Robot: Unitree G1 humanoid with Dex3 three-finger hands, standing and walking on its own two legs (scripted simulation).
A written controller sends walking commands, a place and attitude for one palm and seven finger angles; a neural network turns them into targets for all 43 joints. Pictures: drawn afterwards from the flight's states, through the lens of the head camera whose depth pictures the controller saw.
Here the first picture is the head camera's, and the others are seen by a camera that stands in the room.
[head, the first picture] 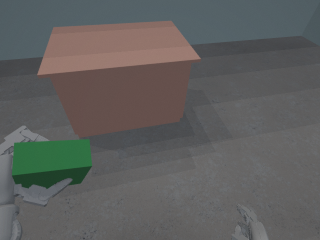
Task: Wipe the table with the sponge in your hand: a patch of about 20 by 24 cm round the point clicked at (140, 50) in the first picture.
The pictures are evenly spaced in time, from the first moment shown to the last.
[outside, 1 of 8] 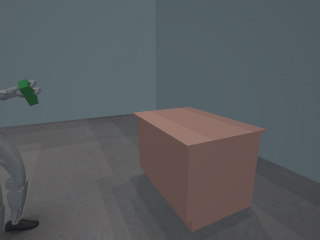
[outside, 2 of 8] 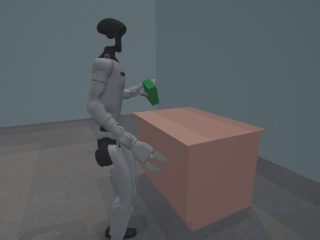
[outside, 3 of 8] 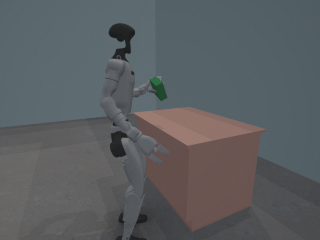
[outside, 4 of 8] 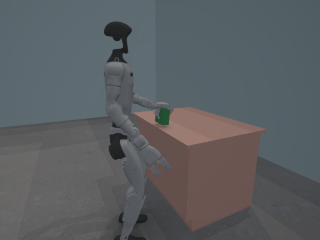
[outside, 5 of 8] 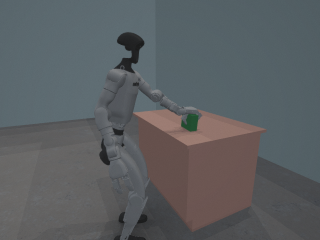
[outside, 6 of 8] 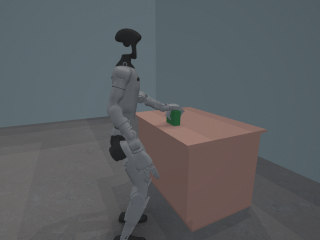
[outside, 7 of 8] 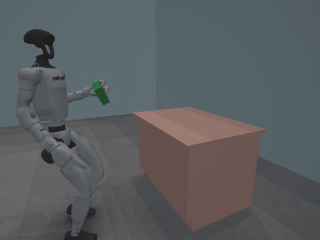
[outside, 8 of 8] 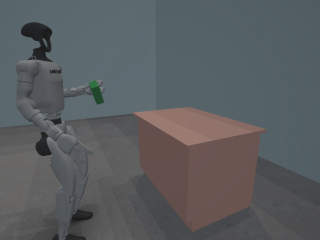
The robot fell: no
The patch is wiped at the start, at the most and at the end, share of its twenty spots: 0.00 1.00 1.00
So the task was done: yes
